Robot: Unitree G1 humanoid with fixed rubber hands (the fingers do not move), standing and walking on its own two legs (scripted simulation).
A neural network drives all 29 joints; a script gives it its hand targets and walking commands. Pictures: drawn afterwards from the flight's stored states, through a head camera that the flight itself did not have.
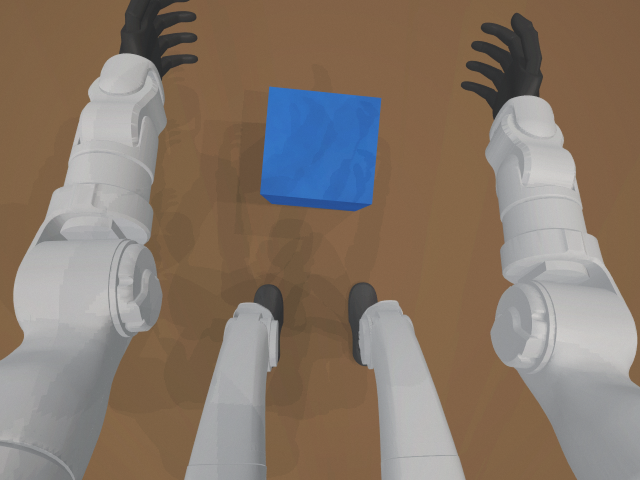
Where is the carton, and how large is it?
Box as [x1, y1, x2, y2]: [260, 87, 380, 210]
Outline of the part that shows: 269,87 260,193 271,203 345,210 356,210 370,204 372,198 380,98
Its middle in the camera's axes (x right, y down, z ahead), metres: +0.00 -0.17 +0.85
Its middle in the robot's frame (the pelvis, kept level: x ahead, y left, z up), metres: +0.51 -0.01 -0.53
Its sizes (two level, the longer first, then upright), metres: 0.210 0.200 0.250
